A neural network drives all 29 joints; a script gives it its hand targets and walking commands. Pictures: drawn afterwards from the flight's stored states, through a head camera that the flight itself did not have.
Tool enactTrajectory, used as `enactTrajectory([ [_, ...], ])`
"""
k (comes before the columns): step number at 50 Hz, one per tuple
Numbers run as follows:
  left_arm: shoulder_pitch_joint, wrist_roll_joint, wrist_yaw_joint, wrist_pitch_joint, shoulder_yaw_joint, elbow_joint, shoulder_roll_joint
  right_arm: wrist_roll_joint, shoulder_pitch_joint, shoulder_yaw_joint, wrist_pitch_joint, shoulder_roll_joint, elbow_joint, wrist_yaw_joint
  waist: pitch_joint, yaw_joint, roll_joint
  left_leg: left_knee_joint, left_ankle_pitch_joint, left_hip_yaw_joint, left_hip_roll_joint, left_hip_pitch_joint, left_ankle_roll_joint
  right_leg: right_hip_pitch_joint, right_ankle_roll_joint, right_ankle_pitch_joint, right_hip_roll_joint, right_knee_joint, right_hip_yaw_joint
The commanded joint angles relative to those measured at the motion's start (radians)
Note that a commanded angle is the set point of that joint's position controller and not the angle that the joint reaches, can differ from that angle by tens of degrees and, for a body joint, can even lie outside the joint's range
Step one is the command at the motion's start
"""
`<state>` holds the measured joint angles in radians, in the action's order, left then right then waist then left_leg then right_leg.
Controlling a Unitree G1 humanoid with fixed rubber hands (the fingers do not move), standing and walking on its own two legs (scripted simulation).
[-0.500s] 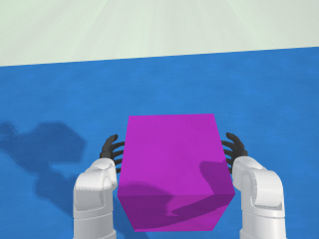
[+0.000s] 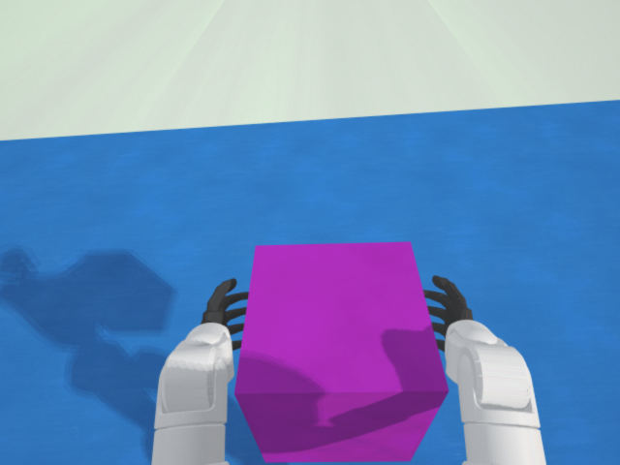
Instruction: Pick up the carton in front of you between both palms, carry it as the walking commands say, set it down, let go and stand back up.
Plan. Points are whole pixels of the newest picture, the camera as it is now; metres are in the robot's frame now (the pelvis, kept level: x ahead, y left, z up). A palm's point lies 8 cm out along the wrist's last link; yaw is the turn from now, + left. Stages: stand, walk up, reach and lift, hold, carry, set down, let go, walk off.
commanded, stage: carry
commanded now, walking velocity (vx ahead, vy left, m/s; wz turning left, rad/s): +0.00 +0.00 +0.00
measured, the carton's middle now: (335, 356) +0.27 +0.00 -0.01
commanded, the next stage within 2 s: hold in 0.60 s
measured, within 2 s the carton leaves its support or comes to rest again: neither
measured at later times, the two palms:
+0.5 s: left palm (222, 341) +0.27 +0.15 +0.04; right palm (455, 339) +0.27 -0.15 +0.04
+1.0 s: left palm (206, 376) +0.22 +0.16 +0.05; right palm (456, 363) +0.23 -0.14 +0.05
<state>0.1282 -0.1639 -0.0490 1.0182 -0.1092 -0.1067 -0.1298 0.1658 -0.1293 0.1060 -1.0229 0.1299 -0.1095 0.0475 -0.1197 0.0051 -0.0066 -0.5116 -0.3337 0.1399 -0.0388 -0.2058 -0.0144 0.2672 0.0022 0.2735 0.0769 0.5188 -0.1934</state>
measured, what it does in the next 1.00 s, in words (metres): shifts its weight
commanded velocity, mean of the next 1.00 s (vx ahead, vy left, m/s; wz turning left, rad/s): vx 0.00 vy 0.00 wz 0.00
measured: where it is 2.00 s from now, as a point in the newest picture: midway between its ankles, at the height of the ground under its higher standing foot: outside the picture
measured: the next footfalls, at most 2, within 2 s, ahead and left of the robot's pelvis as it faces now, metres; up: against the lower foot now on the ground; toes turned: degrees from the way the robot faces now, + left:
none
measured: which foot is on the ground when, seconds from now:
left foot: down 0.00-1.00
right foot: down 0.00-1.00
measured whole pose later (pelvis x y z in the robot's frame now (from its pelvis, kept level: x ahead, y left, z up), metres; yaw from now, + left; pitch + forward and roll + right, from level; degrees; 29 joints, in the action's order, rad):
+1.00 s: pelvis -0.06 -0.01 +0.01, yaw +3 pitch -9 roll +0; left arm 0.24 -0.26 0.00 0.72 -0.21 0.22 -0.15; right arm 0.27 -0.24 0.19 -0.73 0.15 0.21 0.01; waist 0.07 0.00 -0.01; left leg -0.41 -0.21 0.03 0.00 -0.05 -0.01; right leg 0.08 0.01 0.16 0.02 0.39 -0.05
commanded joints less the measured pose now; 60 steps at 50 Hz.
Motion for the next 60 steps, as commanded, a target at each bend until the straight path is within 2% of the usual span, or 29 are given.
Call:
enactTrajectory([
  [1,0.447,0.281,0.229,-0.073,0.61,-0.02,-0.826,-0.275,-0.445,-0.607,0.077,0.828,-0.018,-0.225,-0.169,-0.001,0.0,0.081,0.306,-0.101,-0.12,0.009,-0.011,-0.099,0.006,-0.257,0.099,-0.06,0.104],
  [12,0.54,0.136,0.24,-0.31,0.42,0.235,-0.831,-0.137,-0.542,-0.425,0.316,0.834,0.229,-0.235,-0.178,-0.004,0.004,0.099,0.225,-0.104,-0.118,-0.016,-0.013,-0.088,0.007,-0.196,0.097,-0.082,0.11],
  [16,0.579,0.122,0.25,-0.372,0.41,0.288,-0.877,-0.127,-0.583,-0.417,0.377,0.881,0.284,-0.245,-0.202,-0.004,0.003,0.094,0.226,-0.106,-0.117,-0.01,-0.013,-0.098,0.009,-0.202,0.098,-0.08,0.111],
  [19,0.577,0.13,0.253,-0.381,0.43,0.284,-0.902,-0.137,-0.584,-0.439,0.386,0.907,0.282,-0.25,-0.221,-0.004,0.002,0.086,0.242,-0.107,-0.117,-0.003,-0.014,-0.105,0.011,-0.22,0.1,-0.073,0.111],
  [23,0.544,0.167,0.251,-0.345,0.486,0.225,-0.913,-0.173,-0.552,-0.495,0.35,0.919,0.223,-0.249,-0.236,-0.002,0.001,0.074,0.269,-0.108,-0.118,0.002,-0.013,-0.109,0.011,-0.252,0.102,-0.066,0.11],
  [30,0.523,0.166,0.247,-0.313,0.477,0.211,-0.88,-0.163,-0.52,-0.476,0.317,0.88,0.209,-0.242,-0.213,-0.003,0.004,0.072,0.274,-0.106,-0.119,-0.009,-0.013,-0.088,0.009,-0.255,0.101,-0.065,0.111],
  [31,0.416,0.159,0.254,-0.309,0.461,0.202,-0.899,-0.164,-0.409,-0.471,0.311,0.909,0.201,-0.244,-0.103,-0.004,-0.017,0.13,0.531,-0.234,0.106,0.065,-0.013,-0.302,0.033,-0.488,-0.162,-0.115,0.263],
  [32,0.454,0.158,0.247,-0.327,0.461,0.166,-0.888,-0.16,-0.444,-0.468,0.327,0.884,0.16,-0.235,-0.158,-0.006,-0.023,0.125,0.592,-0.252,0.1,0.071,-0.01,-0.366,0.04,-0.579,-0.142,-0.106,0.296],
  [33,0.42,0.142,0.237,-0.333,0.427,0.178,-0.856,-0.14,-0.444,-0.455,0.327,0.846,0.154,-0.23,-0.16,0.0,0.002,0.153,0.508,-0.255,0.099,0.142,-0.01,-0.337,0.026,-0.537,-0.138,-0.115,0.285],
  [34,0.465,0.142,0.239,-0.334,0.443,0.173,-0.86,-0.136,-0.453,-0.455,0.332,0.857,0.152,-0.232,-0.116,-0.016,-0.015,0.156,0.495,-0.254,0.099,0.124,-0.003,-0.326,0.026,-0.477,-0.149,-0.125,0.275],
  [36,0.466,0.139,0.234,-0.34,0.442,0.183,-0.861,-0.152,-0.474,-0.471,0.34,0.868,0.158,-0.23,-0.144,0.003,0.003,0.148,0.557,-0.251,0.11,0.172,0.001,-0.347,0.019,-0.529,-0.155,-0.129,0.287],
  [37,0.462,0.139,0.232,-0.344,0.445,0.186,-0.86,-0.154,-0.472,-0.48,0.343,0.866,0.152,-0.228,-0.151,0.004,-0.001,0.157,0.534,-0.248,0.111,0.175,0.001,-0.362,0.015,-0.51,-0.159,-0.129,0.285],
  [38,0.46,0.127,0.23,-0.343,0.434,0.195,-0.848,-0.154,-0.487,-0.473,0.344,0.856,0.146,-0.233,-0.132,0.007,-0.032,0.172,0.446,-0.244,0.109,0.192,0.001,-0.33,0.013,-0.417,-0.157,-0.138,0.278],
  [40,0.481,0.123,0.233,-0.343,0.431,0.206,-0.858,-0.149,-0.5,-0.468,0.343,0.863,0.17,-0.238,-0.114,0.008,0.002,0.163,0.45,-0.242,0.107,0.198,0.001,-0.303,0.011,-0.379,-0.159,-0.146,0.278],
  [46,0.544,0.126,0.258,-0.335,0.421,0.254,-0.88,-0.118,-0.515,-0.412,0.336,0.877,0.245,-0.242,-0.044,-0.018,-0.009,0.184,0.242,-0.241,0.098,0.119,-0.004,-0.297,0.025,-0.205,-0.153,-0.16,0.275],
  [53,0.614,0.12,0.29,-0.337,0.387,0.326,-0.93,-0.12,-0.605,-0.402,0.331,0.936,0.302,-0.275,-0.01,-0.007,-0.009,0.203,0.06,-0.244,0.089,0.03,-0.022,-0.311,0.026,-0.065,-0.144,-0.158,0.269],
  [60,0.666,0.112,0.315,-0.344,0.355,0.391,-0.966,-0.124,-0.672,-0.39,0.329,0.973,0.358,-0.309,-0.009,-0.001,0.0,0.203,-0.025,-0.24,0.09,0.006,-0.035,-0.308,0.019,0.027,-0.133,-0.166,0.273],
])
